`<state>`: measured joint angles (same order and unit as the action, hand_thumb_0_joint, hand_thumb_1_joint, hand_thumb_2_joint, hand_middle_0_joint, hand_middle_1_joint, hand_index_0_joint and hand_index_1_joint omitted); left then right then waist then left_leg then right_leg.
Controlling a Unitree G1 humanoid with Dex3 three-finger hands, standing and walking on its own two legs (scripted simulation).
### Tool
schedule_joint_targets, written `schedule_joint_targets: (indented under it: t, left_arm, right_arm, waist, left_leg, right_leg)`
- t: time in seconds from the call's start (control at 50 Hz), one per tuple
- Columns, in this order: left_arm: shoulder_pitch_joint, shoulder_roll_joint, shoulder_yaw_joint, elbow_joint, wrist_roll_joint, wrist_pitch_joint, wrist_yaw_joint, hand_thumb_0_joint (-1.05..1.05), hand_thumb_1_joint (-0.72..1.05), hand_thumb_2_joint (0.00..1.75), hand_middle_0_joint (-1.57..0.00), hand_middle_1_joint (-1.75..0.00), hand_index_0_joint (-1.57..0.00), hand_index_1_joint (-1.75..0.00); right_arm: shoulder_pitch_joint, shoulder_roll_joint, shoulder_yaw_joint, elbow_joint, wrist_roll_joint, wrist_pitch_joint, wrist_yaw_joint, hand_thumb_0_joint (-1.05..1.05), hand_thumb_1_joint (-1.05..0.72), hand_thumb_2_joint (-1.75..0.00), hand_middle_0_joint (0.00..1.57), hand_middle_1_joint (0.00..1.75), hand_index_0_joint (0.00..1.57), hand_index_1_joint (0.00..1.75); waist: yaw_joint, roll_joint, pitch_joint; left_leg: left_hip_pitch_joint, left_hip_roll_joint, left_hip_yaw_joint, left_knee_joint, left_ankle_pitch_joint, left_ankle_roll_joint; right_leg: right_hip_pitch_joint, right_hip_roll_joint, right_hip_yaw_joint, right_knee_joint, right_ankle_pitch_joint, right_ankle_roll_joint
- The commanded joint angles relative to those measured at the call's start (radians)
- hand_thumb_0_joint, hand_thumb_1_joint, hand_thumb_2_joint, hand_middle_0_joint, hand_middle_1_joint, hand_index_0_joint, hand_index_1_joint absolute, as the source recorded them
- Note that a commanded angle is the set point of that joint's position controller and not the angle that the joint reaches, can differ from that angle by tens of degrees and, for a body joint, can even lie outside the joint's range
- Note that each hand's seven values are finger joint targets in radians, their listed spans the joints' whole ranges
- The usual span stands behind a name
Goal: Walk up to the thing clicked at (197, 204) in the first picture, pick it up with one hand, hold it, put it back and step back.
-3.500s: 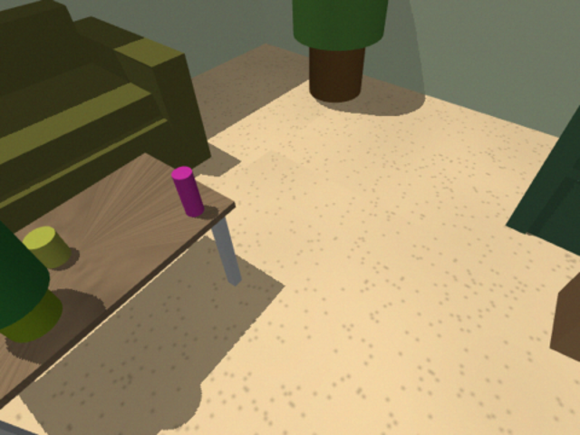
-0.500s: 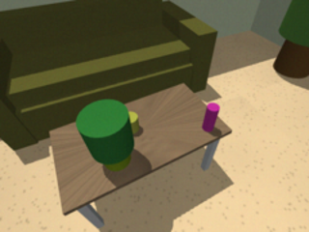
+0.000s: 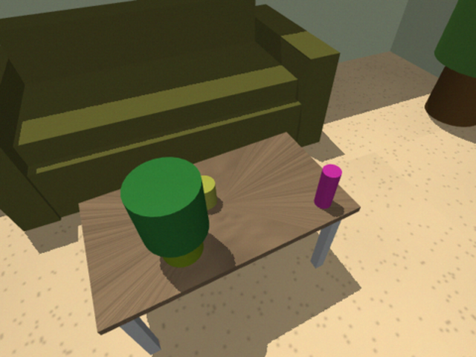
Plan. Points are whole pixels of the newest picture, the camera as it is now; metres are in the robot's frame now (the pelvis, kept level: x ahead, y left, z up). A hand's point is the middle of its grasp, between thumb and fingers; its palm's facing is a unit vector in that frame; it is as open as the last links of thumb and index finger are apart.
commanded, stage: walk up
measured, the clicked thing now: (327, 187) +0.68 -0.24 -0.24
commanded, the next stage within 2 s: stand in 0.10 s
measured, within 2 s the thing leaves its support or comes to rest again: neither
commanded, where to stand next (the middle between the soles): +0.05 -0.01 m, yaw -2 degrees
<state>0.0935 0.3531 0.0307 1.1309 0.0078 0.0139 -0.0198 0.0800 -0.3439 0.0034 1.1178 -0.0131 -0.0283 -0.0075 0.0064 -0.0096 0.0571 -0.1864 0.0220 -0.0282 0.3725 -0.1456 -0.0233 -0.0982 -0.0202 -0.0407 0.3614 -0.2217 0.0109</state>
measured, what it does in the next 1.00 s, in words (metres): stands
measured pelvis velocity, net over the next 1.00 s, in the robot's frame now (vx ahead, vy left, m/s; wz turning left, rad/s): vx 0.01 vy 0.00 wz -0.01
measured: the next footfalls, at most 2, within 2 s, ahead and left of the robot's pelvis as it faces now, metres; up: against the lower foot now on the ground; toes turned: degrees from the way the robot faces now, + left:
none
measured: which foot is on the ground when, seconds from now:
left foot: down 0.00-1.00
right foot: down 0.00-1.00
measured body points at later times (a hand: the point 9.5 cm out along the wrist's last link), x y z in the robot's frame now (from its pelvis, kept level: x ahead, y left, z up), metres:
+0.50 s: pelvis +0.01 +0.00 +0.00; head +0.02 +0.00 +0.45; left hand +0.09 +0.30 -0.13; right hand +0.08 -0.30 -0.13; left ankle +0.04 +0.13 -0.75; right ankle -0.01 -0.13 -0.75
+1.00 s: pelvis +0.01 +0.00 +0.00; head +0.02 +0.00 +0.45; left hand +0.08 +0.30 -0.13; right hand +0.07 -0.30 -0.13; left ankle +0.04 +0.13 -0.75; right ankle -0.01 -0.13 -0.75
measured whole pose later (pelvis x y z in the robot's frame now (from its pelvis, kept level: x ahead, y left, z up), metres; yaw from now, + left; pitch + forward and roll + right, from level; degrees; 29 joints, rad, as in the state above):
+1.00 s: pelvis +0.01 +0.00 +0.00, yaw -1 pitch -2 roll +0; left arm 0.12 0.36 0.00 1.13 0.01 -0.01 0.00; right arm 0.10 -0.34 0.00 1.15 -0.01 -0.01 0.01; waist -0.01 -0.01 0.05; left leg -0.15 0.02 -0.01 0.31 -0.13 -0.02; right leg -0.07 -0.02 -0.03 0.32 -0.21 0.01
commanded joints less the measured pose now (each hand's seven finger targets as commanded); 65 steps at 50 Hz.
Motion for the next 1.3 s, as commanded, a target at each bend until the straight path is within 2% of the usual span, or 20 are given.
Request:
schedule_joint_targets:
  t: [0.0, 0.16, 0.2, 0.28, 0.34, 0.42, 0.48, 0.54, 0.58, 0.64, 0.74, 0.76, 0.8, 0.84, 0.92, 0.94, 0.98, 1.1, 1.14, 1.28]
  left_arm:
    - [-0.054, 0.209, 0.041, -0.067, -0.001, -0.018, 0.008, 0.0, 0.9, 0.9, -0.2, -0.3, -0.2, -0.3]
    - [-0.049, 0.206, 0.022, -0.054, 0.0, -0.039, 0.015, 0.0, 0.9, 0.9, -0.2, -0.3, -0.2, -0.3]
    - [-0.036, 0.204, 0.017, -0.054, 0.003, -0.045, 0.018, 0.0, 0.9, 0.9, -0.2, -0.3, -0.2, -0.3]
    - [-0.031, 0.207, 0.013, -0.052, -0.003, -0.049, 0.021, 0.0, 0.9, 0.9, -0.2, -0.3, -0.2, -0.3]
    - [-0.03, 0.209, 0.012, -0.054, -0.001, -0.05, 0.024, 0.0, 0.9, 0.9, -0.2, -0.3, -0.2, -0.3]
    - [-0.036, 0.212, 0.009, -0.054, -0.002, -0.047, 0.026, 0.0, 0.9, 0.9, -0.2, -0.3, -0.2, -0.3]
    - [-0.037, 0.217, 0.01, -0.052, -0.002, -0.045, 0.025, 0.0, 0.9, 0.9, -0.2, -0.3, -0.2, -0.3]
    - [-0.026, 0.214, 0.008, -0.056, 0.001, -0.048, 0.025, 0.0, 0.9, 0.9, -0.2, -0.3, -0.2, -0.3]
    - [-0.031, 0.219, 0.008, -0.06, 0.0, -0.051, 0.026, 0.0, 0.9, 0.9, -0.2, -0.3, -0.2, -0.3]
    - [-0.026, 0.217, 0.007, -0.061, -0.001, -0.05, 0.027, 0.0, 0.9, 0.9, -0.2, -0.3, -0.2, -0.3]
    - [-0.028, 0.217, 0.007, -0.06, -0.001, -0.047, 0.027, 0.0, 0.9, 0.9, -0.2, -0.3, -0.2, -0.3]
    - [-0.024, 0.215, 0.006, -0.056, -0.003, -0.045, 0.024, 0.0, 0.9, 0.9, -0.2, -0.3, -0.2, -0.3]
    - [-0.021, 0.215, 0.007, -0.062, 0.001, -0.047, 0.026, 0.0, 0.9, 0.9, -0.2, -0.3, -0.2, -0.3]
    - [-0.019, 0.217, 0.007, -0.057, 0.0, -0.046, 0.026, 0.0, 0.9, 0.9, -0.2, -0.3, -0.2, -0.3]
    - [-0.027, 0.222, 0.008, -0.061, -0.001, -0.046, 0.026, 0.0, 0.9, 0.9, -0.2, -0.3, -0.2, -0.3]
    - [-0.021, 0.217, 0.008, -0.065, 0.001, -0.047, 0.024, 0.0, 0.9, 0.9, -0.2, -0.3, -0.2, -0.3]
    - [-0.012, 0.212, 0.006, -0.059, -0.002, -0.045, 0.024, 0.0, 0.9, 0.9, -0.2, -0.3, -0.2, -0.3]
    - [-0.004, 0.216, 0.005, -0.061, 0.0, -0.047, 0.027, 0.0, 0.9, 0.9, -0.2, -0.3, -0.2, -0.3]
    - [-0.007, 0.215, 0.006, -0.06, -0.001, -0.045, 0.027, 0.0, 0.9, 0.9, -0.2, -0.3, -0.2, -0.3]
    - [0.0, 0.216, 0.008, -0.057, -0.001, -0.043, 0.026, 0.0, 0.9, 0.9, -0.2, -0.3, -0.2, -0.3]
  right_arm:
    - [-0.042, -0.221, -0.047, -0.056, 0.001, -0.02, -0.014, 0.0, -0.9, -0.9, 0.2, 0.3, 0.2, 0.3]
    - [-0.047, -0.221, -0.042, -0.038, 0.006, -0.01, -0.002, 0.0, -0.9, -0.9, 0.2, 0.3, 0.2, 0.3]
    - [-0.062, -0.218, -0.043, -0.042, 0.006, -0.011, 0.001, 0.0, -0.9, -0.9, 0.2, 0.3, 0.2, 0.3]
    - [-0.044, -0.222, -0.04, -0.03, 0.007, -0.009, 0.001, 0.0, -0.9, -0.9, 0.2, 0.3, 0.2, 0.3]
    - [-0.049, -0.218, -0.041, -0.029, 0.007, -0.008, 0.001, 0.0, -0.9, -0.9, 0.2, 0.3, 0.2, 0.3]
    - [-0.043, -0.213, -0.04, -0.023, 0.005, -0.003, 0.002, 0.0, -0.9, -0.9, 0.2, 0.3, 0.2, 0.3]
    - [-0.035, -0.211, -0.039, -0.017, 0.005, -0.001, 0.004, 0.0, -0.9, -0.9, 0.2, 0.3, 0.2, 0.3]
    - [-0.043, -0.217, -0.042, -0.02, 0.006, -0.003, 0.005, 0.0, -0.9, -0.9, 0.2, 0.3, 0.2, 0.3]
    - [-0.036, -0.21, -0.039, -0.021, 0.007, -0.005, 0.006, 0.0, -0.9, -0.9, 0.2, 0.3, 0.2, 0.3]
    - [-0.035, -0.216, -0.041, -0.02, 0.006, -0.005, 0.004, 0.0, -0.9, -0.9, 0.2, 0.3, 0.2, 0.3]
    - [-0.034, -0.215, -0.039, -0.019, 0.006, -0.002, 0.004, 0.0, -0.9, -0.9, 0.2, 0.3, 0.2, 0.3]
    - [-0.026, -0.214, -0.036, -0.016, 0.005, -0.001, 0.005, 0.0, -0.9, -0.9, 0.2, 0.3, 0.2, 0.3]
    - [-0.032, -0.222, -0.041, -0.021, 0.006, -0.003, 0.005, 0.0, -0.9, -0.9, 0.2, 0.3, 0.2, 0.3]
    - [-0.026, -0.219, -0.04, -0.018, 0.007, 0.0, 0.004, 0.0, -0.9, -0.9, 0.2, 0.3, 0.2, 0.3]
    - [-0.018, -0.215, -0.038, -0.021, 0.006, -0.003, 0.003, 0.0, -0.9, -0.9, 0.2, 0.3, 0.2, 0.3]
    - [-0.024, -0.223, -0.04, -0.024, 0.005, -0.004, 0.003, 0.0, -0.9, -0.9, 0.2, 0.3, 0.2, 0.3]
    - [-0.025, -0.221, -0.038, -0.02, 0.007, -0.003, 0.002, 0.0, -0.9, -0.9, 0.2, 0.3, 0.2, 0.3]
    - [-0.03, -0.219, -0.039, -0.026, 0.008, 0.0, 0.003, 0.0, -0.9, -0.9, 0.2, 0.3, 0.2, 0.3]
    - [-0.025, -0.221, -0.038, -0.021, 0.008, 0.001, 0.003, 0.0, -0.9, -0.9, 0.2, 0.3, 0.2, 0.3]
    - [-0.021, -0.214, -0.033, -0.027, 0.008, 0.0, 0.002, 0.0, -0.9, -0.9, 0.2, 0.3, 0.2, 0.3]
  waist:
    - [-0.004, 0.018, -0.094]
    - [-0.008, 0.034, -0.072]
    - [-0.002, 0.014, -0.108]
    - [-0.008, 0.011, -0.106]
    - [-0.006, 0.01, -0.126]
    - [-0.008, 0.004, -0.088]
    - [-0.012, 0.001, -0.051]
    - [-0.007, 0.019, -0.084]
    - [-0.009, -0.001, -0.103]
    - [-0.009, 0.012, -0.116]
    - [-0.009, 0.016, -0.08]
    - [-0.012, 0.027, -0.056]
    - [-0.007, 0.02, -0.085]
    - [-0.012, 0.011, -0.056]
    - [-0.015, 0.009, -0.072]
    - [-0.01, 0.022, -0.098]
    - [-0.01, 0.027, -0.069]
    - [-0.01, 0.008, -0.095]
    - [-0.013, 0.012, -0.062]
    - [-0.01, 0.009, -0.056]
  left_leg:
    - [0.058, 0.097, -0.075, -0.053, 0.111, 0.041]
    - [0.049, 0.103, -0.092, -0.095, 0.048, 0.037]
    - [0.085, 0.107, -0.086, -0.073, 0.162, 0.038]
    - [0.091, 0.106, -0.077, -0.074, 0.167, 0.037]
    - [0.108, 0.11, -0.07, -0.065, 0.219, 0.036]
    - [0.081, 0.107, -0.071, -0.086, 0.164, 0.031]
    - [0.052, 0.101, -0.077, -0.108, 0.064, 0.029]
    - [0.08, 0.103, -0.075, -0.093, 0.103, 0.032]
    - [0.084, 0.108, -0.072, -0.083, 0.178, 0.032]
    - [0.097, 0.109, -0.069, -0.078, 0.205, 0.034]
    - [0.08, 0.106, -0.072, -0.093, 0.137, 0.031]
    - [0.059, 0.099, -0.072, -0.109, 0.068, 0.029]
    - [0.083, 0.107, -0.075, -0.093, 0.123, 0.034]
    - [0.068, 0.103, -0.08, -0.105, 0.078, 0.032]
    - [0.082, 0.107, -0.077, -0.101, 0.116, 0.031]
    - [0.103, 0.109, -0.069, -0.084, 0.145, 0.036]
    - [0.082, 0.106, -0.076, -0.098, 0.117, 0.033]
    - [0.108, 0.107, -0.068, -0.078, 0.16, 0.034]
    - [0.089, 0.102, -0.068, -0.088, 0.104, 0.032]
    - [0.078, 0.107, -0.076, -0.095, 0.111, 0.035]
  right_leg:
    - [-0.017, -0.107, 0.097, -0.082, 0.07, -0.04]
    - [-0.018, -0.114, 0.113, -0.105, 0.032, -0.032]
    - [0.004, -0.12, 0.108, -0.098, 0.124, -0.027]
    - [0.008, -0.121, 0.108, -0.103, 0.145, -0.022]
    - [0.023, -0.121, 0.098, -0.091, 0.207, -0.021]
    - [0.004, -0.117, 0.098, -0.1, 0.131, -0.023]
    - [-0.018, -0.115, 0.105, -0.118, 0.034, -0.025]
    - [-0.011, -0.119, 0.105, -0.115, 0.082, -0.024]
    - [0.016, -0.123, 0.102, -0.103, 0.161, -0.024]
    - [0.025, -0.124, 0.1, -0.097, 0.188, -0.024]
    - [0.004, -0.118, 0.103, -0.114, 0.11, -0.026]
    - [-0.015, -0.116, 0.104, -0.125, 0.05, -0.025]
    - [0.001, -0.121, 0.105, -0.116, 0.096, -0.028]
    - [-0.023, -0.114, 0.102, -0.123, 0.055, -0.025]
    - [-0.012, -0.117, 0.106, -0.113, 0.075, -0.029]
    - [-0.004, -0.121, 0.109, -0.108, 0.116, -0.03]
    - [-0.015, -0.115, 0.103, -0.113, 0.085, -0.028]
    - [-0.001, -0.117, 0.105, -0.112, 0.146, -0.026]
    - [-0.019, -0.116, 0.11, -0.124, 0.095, -0.028]
    - [-0.011, -0.115, 0.106, -0.117, 0.089, -0.029]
